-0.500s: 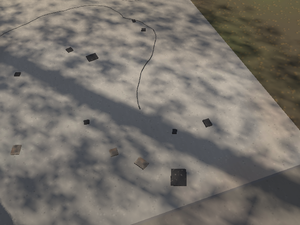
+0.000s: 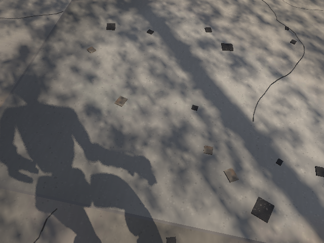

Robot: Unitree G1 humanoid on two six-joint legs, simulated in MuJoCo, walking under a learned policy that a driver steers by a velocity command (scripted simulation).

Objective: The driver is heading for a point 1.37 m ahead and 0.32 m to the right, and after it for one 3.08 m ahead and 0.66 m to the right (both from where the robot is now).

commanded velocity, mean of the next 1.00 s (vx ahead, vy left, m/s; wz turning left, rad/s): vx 0.29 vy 0.00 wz -0.41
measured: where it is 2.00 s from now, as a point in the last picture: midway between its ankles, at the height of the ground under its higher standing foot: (257, 160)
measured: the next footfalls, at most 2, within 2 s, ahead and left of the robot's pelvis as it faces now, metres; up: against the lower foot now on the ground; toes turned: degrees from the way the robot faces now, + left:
right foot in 0.34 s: +0.08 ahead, -0.12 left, +0.00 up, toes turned +6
left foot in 0.66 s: +0.11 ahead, +0.08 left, +0.00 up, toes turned -19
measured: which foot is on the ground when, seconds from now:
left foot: down 0.00-0.34, up 0.36-0.64, down 0.66-1.00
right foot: up 0.00-0.32, down 0.34-0.66, up 0.68-1.00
